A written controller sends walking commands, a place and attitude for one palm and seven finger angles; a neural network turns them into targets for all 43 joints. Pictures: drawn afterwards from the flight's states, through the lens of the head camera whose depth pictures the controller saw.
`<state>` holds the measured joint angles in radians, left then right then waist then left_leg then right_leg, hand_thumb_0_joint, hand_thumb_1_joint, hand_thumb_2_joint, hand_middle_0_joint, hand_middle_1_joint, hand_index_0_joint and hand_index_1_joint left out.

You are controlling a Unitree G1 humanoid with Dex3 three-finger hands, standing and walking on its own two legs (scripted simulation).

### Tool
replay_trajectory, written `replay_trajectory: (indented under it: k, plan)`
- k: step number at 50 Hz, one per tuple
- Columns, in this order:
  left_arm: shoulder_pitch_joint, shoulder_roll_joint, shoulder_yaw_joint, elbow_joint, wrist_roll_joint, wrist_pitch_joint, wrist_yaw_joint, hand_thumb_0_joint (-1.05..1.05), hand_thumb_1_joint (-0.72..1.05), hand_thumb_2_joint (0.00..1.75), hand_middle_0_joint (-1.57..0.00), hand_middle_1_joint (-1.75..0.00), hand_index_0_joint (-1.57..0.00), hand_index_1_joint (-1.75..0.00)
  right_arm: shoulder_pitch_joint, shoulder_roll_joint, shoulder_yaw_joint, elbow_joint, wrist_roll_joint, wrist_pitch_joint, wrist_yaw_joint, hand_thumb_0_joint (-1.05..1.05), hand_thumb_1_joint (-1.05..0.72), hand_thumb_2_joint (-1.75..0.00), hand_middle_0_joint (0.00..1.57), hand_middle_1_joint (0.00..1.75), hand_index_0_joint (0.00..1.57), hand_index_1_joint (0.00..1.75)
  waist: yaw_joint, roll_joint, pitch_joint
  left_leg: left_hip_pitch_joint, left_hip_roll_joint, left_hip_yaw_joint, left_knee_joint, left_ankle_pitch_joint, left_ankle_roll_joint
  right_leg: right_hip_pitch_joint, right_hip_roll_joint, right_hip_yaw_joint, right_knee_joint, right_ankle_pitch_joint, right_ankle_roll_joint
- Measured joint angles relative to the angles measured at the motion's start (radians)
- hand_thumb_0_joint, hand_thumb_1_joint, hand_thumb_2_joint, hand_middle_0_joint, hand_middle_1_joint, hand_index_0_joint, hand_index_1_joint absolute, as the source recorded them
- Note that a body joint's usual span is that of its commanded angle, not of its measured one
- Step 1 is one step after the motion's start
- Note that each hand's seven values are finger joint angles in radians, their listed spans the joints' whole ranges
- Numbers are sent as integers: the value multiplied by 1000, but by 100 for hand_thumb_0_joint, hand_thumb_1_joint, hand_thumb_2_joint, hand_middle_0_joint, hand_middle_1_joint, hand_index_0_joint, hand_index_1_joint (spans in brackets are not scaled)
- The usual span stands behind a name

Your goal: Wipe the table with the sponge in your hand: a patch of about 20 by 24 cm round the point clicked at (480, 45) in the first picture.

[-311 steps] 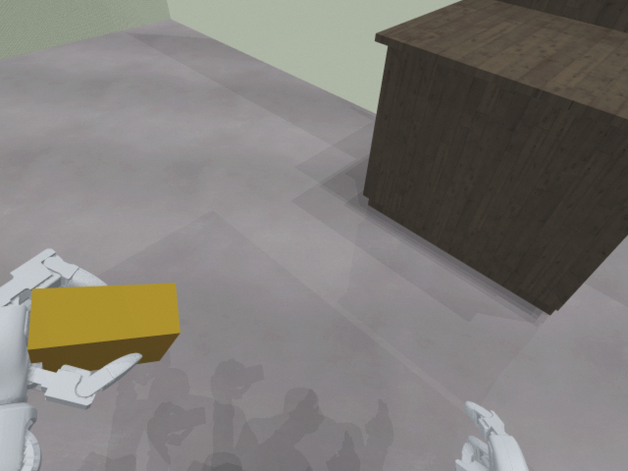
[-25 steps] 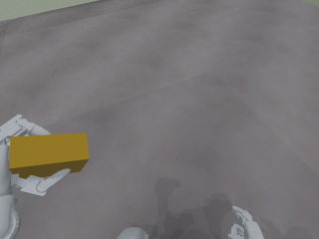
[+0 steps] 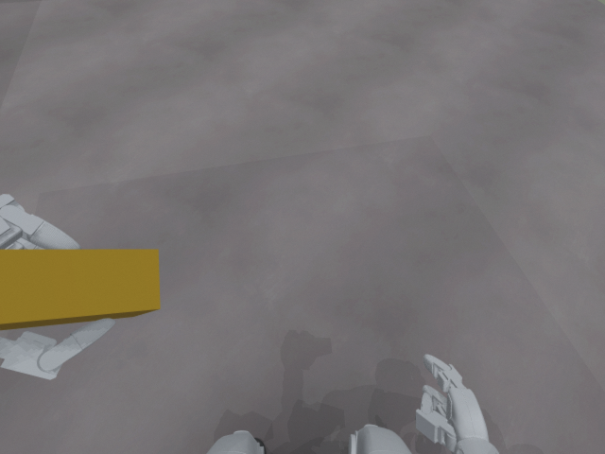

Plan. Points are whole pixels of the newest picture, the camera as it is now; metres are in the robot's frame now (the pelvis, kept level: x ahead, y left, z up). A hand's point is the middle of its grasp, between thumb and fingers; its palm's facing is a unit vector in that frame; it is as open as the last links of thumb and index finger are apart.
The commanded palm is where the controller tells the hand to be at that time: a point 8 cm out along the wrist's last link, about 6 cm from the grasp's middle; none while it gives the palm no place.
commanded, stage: turn to face it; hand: left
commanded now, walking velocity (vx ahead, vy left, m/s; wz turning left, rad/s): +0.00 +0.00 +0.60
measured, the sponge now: (98, 289) +0.24 +0.20 +0.17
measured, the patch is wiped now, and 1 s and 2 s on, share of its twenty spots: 0.00 0.00 0.00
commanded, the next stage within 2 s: none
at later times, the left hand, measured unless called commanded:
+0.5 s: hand out of the picture +0.12 +0.23 +0.18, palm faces +0.58 -0.68 -0.44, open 9.7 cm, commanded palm +0.04 +0.27 +0.19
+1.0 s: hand out of the picture -0.04 +0.18 +0.17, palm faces +0.77 -0.45 -0.45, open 9.7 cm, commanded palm -0.11 +0.19 +0.19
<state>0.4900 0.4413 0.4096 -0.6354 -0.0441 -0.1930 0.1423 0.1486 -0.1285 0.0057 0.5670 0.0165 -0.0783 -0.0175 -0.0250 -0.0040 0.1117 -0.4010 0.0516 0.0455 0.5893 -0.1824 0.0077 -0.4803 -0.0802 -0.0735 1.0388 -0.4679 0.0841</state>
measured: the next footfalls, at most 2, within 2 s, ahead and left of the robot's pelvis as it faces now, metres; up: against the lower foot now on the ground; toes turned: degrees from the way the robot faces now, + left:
right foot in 0.14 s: +0.05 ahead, -0.16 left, +0.00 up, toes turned -1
left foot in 0.50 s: -0.04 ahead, +0.08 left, +0.00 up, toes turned +25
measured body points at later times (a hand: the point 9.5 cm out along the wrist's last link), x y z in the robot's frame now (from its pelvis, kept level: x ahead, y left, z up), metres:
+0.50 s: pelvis -0.03 -0.05 +0.00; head +0.01 -0.03 +0.45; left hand +0.08 +0.27 +0.21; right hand +0.23 -0.26 -0.06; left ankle -0.08 +0.06 -0.73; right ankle +0.02 -0.16 -0.72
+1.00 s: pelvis -0.07 -0.13 +0.01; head -0.04 -0.14 +0.46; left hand -0.08 +0.20 +0.19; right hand +0.20 -0.21 -0.09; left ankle -0.16 -0.02 -0.62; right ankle +0.00 -0.18 -0.73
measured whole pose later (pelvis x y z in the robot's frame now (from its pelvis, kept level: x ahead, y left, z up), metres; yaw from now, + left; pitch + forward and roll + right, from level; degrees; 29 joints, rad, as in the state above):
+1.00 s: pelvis -0.07 -0.13 +0.01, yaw +36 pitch -2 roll +2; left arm 0.47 0.34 0.31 -0.46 -0.04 -0.11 0.13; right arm 0.16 -0.21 0.00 0.64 0.01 -0.06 -0.06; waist 0.01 0.02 0.09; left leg -0.53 -0.01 0.01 1.23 -0.39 -0.07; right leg -0.24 -0.08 -0.17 0.52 -0.24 -0.04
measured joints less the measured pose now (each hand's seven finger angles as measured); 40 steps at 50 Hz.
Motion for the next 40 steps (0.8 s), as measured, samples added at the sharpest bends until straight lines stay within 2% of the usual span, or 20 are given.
replay_trajectory:
  k: [3, 6, 7, 8, 10, 12, 14, 16, 21, 23, 24, 25, 26, 28, 31, 36, 40]
  plan:
    - [52, -3, -2, -30, -13, -3, -7, 1, -44, 100, -80, -134, -78, -135, 23, 13, 21, -9, 0, -20, 1, 1, -90, -90, 21, 30, 20, 30, 25, 36, -15, -7, 7, -47, -29, 22, -17, 52, 13, -4, -169, 22, 8]
    - [53, -7, -1, -3, -17, 12, -9, 1, -44, 100, -80, -134, -78, -135, 35, 8, 31, -6, 1, -26, -6, 1, -90, -90, 21, 30, 21, 30, 56, 66, -24, -21, 7, -92, -21, 29, -41, 152, 39, -16, -347, 46, 12]
    - [42, -9, 0, 15, -15, 20, -10, 1, -44, 100, -80, -134, -78, -135, 37, 2, 32, -6, 2, -24, -8, 1, -90, -90, 21, 30, 21, 30, 68, 68, -27, -32, 3, -103, -3, 24, -49, 192, 42, -21, -426, 90, 3]
    - [21, -26, -10, 39, -8, 29, -10, 1, -44, 100, -80, -134, -78, -135, 31, -11, 30, 2, 4, -20, -11, 1, -90, -90, 21, 30, 21, 30, 77, 85, -23, -48, 7, -114, 37, -23, -43, 202, 51, -34, -444, 143, -31]
    - [-23, -65, -44, 90, -4, 59, -6, 1, -44, 100, -80, -134, -78, -135, 20, -40, 23, 37, 2, -9, -19, 1, -90, -90, 21, 30, 21, 30, 84, 84, -21, -101, -21, -108, 243, -190, -47, 204, 32, -55, -421, 152, -80]
    - [-40, -101, -71, 131, -1, 81, -1, 1, -44, 100, -80, -134, -78, -135, 16, -67, 16, 66, -6, 5, -26, 1, -90, -90, 21, 30, 21, 30, 83, 58, -25, -142, -47, -71, 473, -238, -62, 221, -1, -66, -431, 146, -95]
    - [-41, -121, -89, 155, 6, 85, 1, 1, -45, 100, -80, -134, -78, -135, 14, -88, 9, 77, -10, 14, -42, 1, -90, -90, 21, 30, 21, 30, 67, 33, -29, -143, -49, -30, 579, -251, -75, 245, -28, -85, -465, 158, -94]
    - [-39, -119, -101, 158, 12, 80, 4, 1, -45, 100, -80, -134, -78, -135, 13, -100, -3, 72, -14, 18, -59, 1, -90, -90, 21, 30, 21, 30, 47, 3, -30, -105, -38, 9, 539, -265, -77, 259, -51, -108, -495, 174, -92]
    - [-2, -67, -88, 73, 14, 57, 14, 1, -45, 100, -80, -134, -78, -135, 19, -130, -41, 7, -23, 30, -77, 1, -91, -90, 20, 30, 20, 30, 10, -42, -42, 32, -12, 65, 234, -298, -64, 227, -84, -166, -490, 181, -88]
    - [20, -45, -64, 24, 10, 44, 21, 1, -45, 100, -80, -134, -78, -135, 22, -141, -54, -21, -23, 38, -75, 1, -91, -90, 20, 30, 20, 30, 0, -49, -47, 93, -16, 73, 86, -236, -60, 195, -98, -185, -444, 164, -81]
    - [31, -34, -49, -1, 5, 38, 25, 1, -45, 100, -80, -134, -78, -135, 24, -148, -59, -37, -22, 41, -74, 1, -91, -90, 20, 30, 20, 30, -3, -47, -49, 130, -19, 77, 6, -162, -54, 171, -105, -191, -400, 146, -75]
    - [35, -20, -33, -18, -2, 30, 29, 1, -45, 100, -80, -134, -78, -135, 20, -147, -66, -45, -19, 40, -74, 1, -91, -90, 20, 30, 20, 30, -5, -52, -48, 141, -25, 74, -24, -82, -33, 137, -117, -178, -332, 126, -64]
    - [27, -6, -20, -16, -7, 19, 29, 1, -45, 100, -80, -134, -78, -135, 14, -133, -73, -42, -17, 37, -72, 1, -91, -90, 20, 30, 20, 30, -3, -66, -36, 131, -34, 72, 2, -89, -15, 102, -116, -131, -243, 46, -47]
    - [16, 9, -7, 14, 6, 5, 17, 1, -45, 100, -80, -134, -78, -135, 14, -103, -69, -25, -14, 23, -56, 1, -91, -90, 20, 30, 20, 30, -4, -60, -30, 115, -31, 43, 29, -132, 1, 36, -69, -53, -73, -75, -22]
    - [21, 9, -7, 31, 16, 14, 2, 1, -45, 100, -80, -134, -78, -135, 33, -62, -42, -4, -2, -2, -22, 1, -91, -90, 20, 30, 20, 30, -3, -30, -31, 110, -16, -16, -5, -113, -8, -10, -11, -19, -6, -45, -1]
    - [65, -20, -27, 8, -3, 25, -11, 1, -45, 100, -80, -134, -78, -135, 70, -17, 6, 11, 2, -32, -1, 1, -91, -90, 20, 30, 20, 30, 21, 19, -35, 101, -13, -91, -60, -50, -23, 34, 34, -16, -156, 31, 17]
    - [53, -27, -38, 47, -10, 38, -20, 1, -45, 100, -80, -134, -78, -135, 69, -7, 26, 31, -2, -35, -6, 1, -90, -90, 21, 30, 21, 30, 50, 53, -36, 69, -25, -141, -44, -29, -44, 146, 69, -14, -338, 56, 20]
